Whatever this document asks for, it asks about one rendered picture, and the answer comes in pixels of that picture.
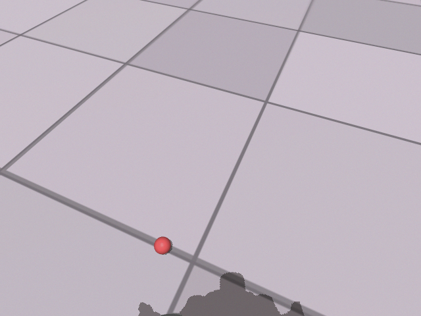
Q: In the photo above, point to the ball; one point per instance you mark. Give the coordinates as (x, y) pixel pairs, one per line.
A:
(162, 245)

